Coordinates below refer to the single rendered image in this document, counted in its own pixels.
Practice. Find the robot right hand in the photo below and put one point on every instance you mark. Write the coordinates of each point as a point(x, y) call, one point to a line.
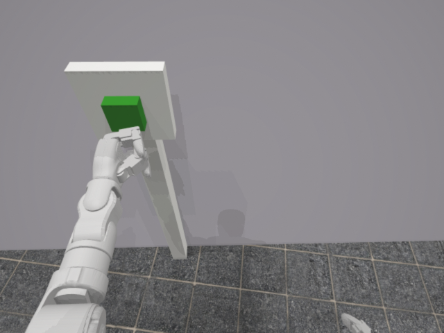
point(354, 325)

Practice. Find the robot left hand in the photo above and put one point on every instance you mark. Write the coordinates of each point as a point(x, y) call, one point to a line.
point(110, 162)

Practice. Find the button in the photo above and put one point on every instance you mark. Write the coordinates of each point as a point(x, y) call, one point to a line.
point(124, 112)

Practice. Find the left robot upper arm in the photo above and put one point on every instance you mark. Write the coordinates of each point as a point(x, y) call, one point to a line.
point(70, 318)

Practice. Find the panel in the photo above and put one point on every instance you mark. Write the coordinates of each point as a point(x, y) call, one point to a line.
point(91, 81)

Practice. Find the robot left forearm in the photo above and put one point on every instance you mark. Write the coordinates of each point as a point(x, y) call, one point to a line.
point(82, 276)

